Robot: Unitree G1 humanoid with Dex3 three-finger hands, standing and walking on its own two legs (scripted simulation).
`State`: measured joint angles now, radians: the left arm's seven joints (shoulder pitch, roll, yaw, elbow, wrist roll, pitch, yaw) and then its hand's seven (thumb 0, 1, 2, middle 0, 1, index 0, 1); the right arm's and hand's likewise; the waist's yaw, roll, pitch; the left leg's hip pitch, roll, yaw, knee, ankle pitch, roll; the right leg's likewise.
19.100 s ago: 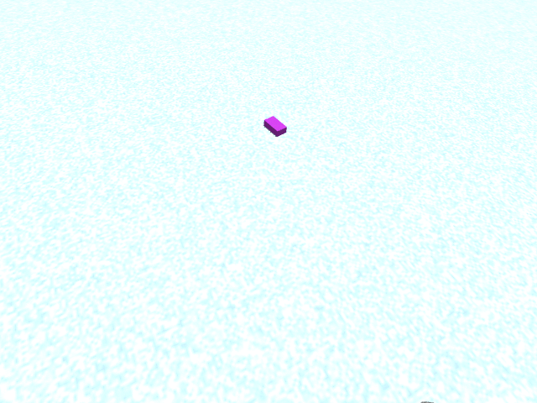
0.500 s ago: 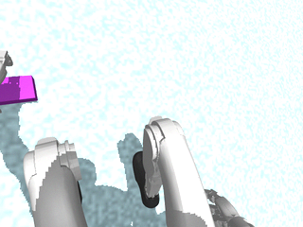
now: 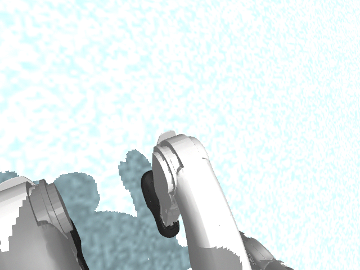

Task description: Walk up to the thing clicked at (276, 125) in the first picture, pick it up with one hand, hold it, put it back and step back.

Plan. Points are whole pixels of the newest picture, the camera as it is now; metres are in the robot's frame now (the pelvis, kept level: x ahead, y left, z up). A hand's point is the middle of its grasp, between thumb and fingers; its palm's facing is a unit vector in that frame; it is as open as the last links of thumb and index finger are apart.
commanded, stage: rest palm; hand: left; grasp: from above
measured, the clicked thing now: out of the picture +0.46 +0.31 -0.28
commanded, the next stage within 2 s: close in 0.76 s
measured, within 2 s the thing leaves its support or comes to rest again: neither
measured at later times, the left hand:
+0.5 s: hand out of the picture +0.44 +0.30 -0.25, palm faces -0.45 -0.10 -0.89, open 14.3 cm
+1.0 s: hand out of the picture +0.45 +0.29 -0.26, palm faces -0.46 -0.09 -0.89, open 13.9 cm
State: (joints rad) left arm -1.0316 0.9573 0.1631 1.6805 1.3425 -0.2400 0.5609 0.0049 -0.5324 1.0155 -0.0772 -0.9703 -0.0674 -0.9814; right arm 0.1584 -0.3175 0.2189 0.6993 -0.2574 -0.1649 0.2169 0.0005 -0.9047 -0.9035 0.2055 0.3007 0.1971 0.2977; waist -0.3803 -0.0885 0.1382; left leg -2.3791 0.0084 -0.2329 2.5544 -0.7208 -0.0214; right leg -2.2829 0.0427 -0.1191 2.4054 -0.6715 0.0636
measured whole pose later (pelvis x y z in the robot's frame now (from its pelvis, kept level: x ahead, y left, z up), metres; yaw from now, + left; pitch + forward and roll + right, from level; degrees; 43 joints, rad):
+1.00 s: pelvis +0.00 +0.00 +0.00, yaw -2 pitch +27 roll -14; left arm -1.04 0.99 0.08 1.74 1.33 -0.25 0.66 0.00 -0.47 0.97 -0.13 -0.94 -0.12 -0.95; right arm 0.09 -0.35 0.30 0.68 -0.28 -0.25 0.27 0.00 -0.91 -0.91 0.20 0.30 0.20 0.30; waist -0.40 -0.15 0.19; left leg -2.34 0.01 -0.28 2.58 -0.74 -0.02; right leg -2.23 0.06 -0.16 2.39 -0.66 0.08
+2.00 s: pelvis -0.01 +0.01 +0.01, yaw -2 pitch +27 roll -15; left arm -1.05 1.01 0.10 1.73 1.32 -0.24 0.63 0.01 0.11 0.48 -0.55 -0.60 -0.58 -0.56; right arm 0.09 -0.36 0.30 0.64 -0.26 -0.25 0.26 0.00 -0.90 -0.90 0.20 0.30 0.20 0.30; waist -0.41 -0.15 0.20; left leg -2.33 0.02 -0.27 2.55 -0.72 -0.01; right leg -2.21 0.06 -0.16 2.36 -0.65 0.08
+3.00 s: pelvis +0.00 +0.00 +0.01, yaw -2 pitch +30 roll -15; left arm -0.96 0.93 0.11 1.49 1.28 -0.21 0.52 0.01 0.06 0.42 -0.74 -0.41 -0.73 -0.40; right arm 0.15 -0.35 0.22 0.65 -0.23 -0.18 0.24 0.00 -0.92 -0.91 0.21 0.30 0.20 0.30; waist -0.34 -0.10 0.11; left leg -2.36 0.01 -0.26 2.53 -0.72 -0.02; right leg -2.24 0.04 -0.15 2.35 -0.66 0.06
